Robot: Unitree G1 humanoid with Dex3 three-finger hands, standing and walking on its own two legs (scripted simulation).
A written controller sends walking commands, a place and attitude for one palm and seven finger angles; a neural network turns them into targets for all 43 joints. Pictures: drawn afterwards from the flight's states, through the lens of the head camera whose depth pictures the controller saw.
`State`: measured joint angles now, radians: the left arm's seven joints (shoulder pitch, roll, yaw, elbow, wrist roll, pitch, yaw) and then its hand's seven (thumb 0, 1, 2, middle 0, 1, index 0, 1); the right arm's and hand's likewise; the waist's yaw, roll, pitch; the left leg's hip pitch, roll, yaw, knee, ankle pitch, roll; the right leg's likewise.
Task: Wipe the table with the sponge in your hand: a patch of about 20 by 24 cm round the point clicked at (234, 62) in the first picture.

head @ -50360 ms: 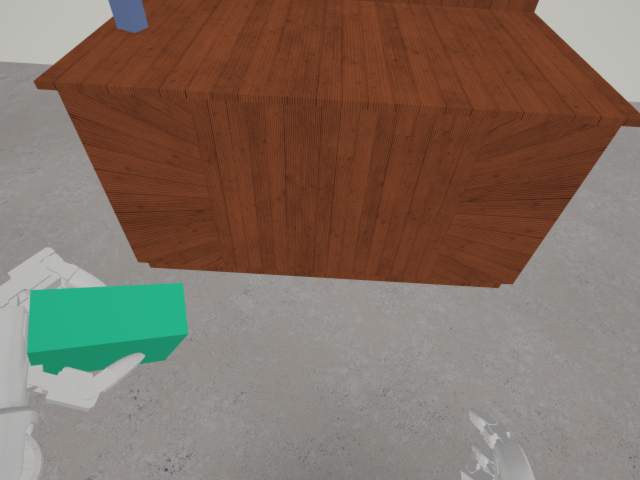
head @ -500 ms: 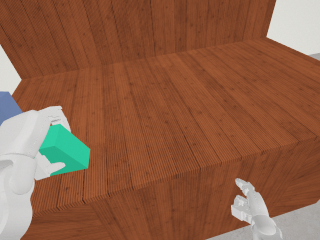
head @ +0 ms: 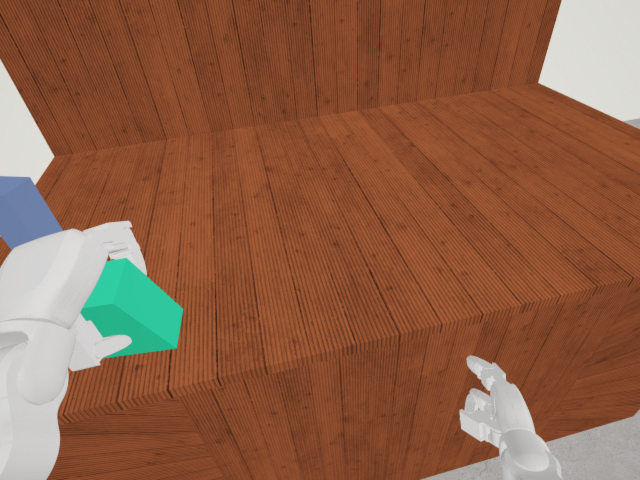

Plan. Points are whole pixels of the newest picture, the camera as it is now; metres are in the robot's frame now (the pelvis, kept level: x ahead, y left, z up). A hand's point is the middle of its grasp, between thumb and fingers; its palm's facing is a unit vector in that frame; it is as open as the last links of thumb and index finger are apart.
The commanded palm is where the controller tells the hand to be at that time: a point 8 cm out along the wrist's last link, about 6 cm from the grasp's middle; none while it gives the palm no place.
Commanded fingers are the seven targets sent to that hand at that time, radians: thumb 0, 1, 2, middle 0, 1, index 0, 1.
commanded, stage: bring the sponge back beside the body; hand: left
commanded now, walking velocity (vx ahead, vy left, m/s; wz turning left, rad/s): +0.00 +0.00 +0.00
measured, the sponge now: (116, 321) +0.20 +0.27 +0.16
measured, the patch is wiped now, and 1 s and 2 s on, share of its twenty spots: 1.00 1.00 1.00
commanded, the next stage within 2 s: step back with the hand held close in 0.12 s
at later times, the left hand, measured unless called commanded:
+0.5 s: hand (123, 277) +0.20 +0.23 +0.23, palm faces +0.40 -0.82 -0.41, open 9.3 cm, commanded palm +0.14 +0.29 +0.26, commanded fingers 0.00 0.10 1.30 -1.20 -1.60 -1.20 -1.60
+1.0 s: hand (66, 303) +0.15 +0.24 +0.25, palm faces +0.47 -0.77 -0.43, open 9.3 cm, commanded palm +0.10 +0.31 +0.26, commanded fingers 0.00 0.10 1.30 -1.20 -1.60 -1.20 -1.60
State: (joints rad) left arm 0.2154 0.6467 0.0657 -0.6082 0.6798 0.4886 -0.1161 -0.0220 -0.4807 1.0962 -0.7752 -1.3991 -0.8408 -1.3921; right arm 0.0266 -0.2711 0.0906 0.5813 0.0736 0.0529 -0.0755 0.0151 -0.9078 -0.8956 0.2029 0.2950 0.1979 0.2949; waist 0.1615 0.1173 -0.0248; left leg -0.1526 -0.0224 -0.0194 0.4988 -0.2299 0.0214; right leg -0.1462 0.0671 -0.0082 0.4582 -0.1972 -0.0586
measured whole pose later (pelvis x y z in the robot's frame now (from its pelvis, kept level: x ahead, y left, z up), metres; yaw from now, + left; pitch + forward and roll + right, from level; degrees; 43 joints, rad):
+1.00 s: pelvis -0.04 +0.02 -0.02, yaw +4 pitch +2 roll -3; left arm 0.39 0.50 0.49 -0.79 -0.06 -0.19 0.13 -0.02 -0.49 1.10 -0.78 -1.40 -0.84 -1.40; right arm 0.19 -0.23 0.02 0.57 0.02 -0.03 -0.05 0.01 -0.91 -0.90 0.20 0.30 0.21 0.30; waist -0.02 0.00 -0.03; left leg -0.49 -0.02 -0.04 0.71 -0.26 0.03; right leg -0.45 0.04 -0.08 0.60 -0.19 -0.03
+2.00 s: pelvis -0.18 +0.00 -0.01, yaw +1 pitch +3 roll -1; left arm 0.35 0.51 0.49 -0.80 -0.07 -0.24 0.10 -0.02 -0.50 1.10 -0.78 -1.40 -0.85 -1.40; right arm 0.19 -0.20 0.00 0.56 0.04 -0.04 -0.03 0.01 -0.91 -0.90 0.20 0.30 0.20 0.30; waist -0.04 -0.07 -0.01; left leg -0.43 0.03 0.01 0.90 -0.43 -0.04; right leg -0.43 -0.01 0.02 0.61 -0.22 0.02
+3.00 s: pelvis -0.38 -0.05 -0.02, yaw -1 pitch -1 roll -3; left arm 0.27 0.43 0.45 -0.57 -0.06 -0.15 0.09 -0.02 -0.49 1.10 -0.78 -1.41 -0.84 -1.40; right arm 0.24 -0.24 -0.01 0.72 0.03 -0.04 -0.02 0.02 -0.91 -0.90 0.21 0.30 0.21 0.30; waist -0.03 0.06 -0.03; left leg -0.48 0.05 0.00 1.12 -0.42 0.04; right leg -0.36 -0.02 -0.09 0.64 -0.26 0.00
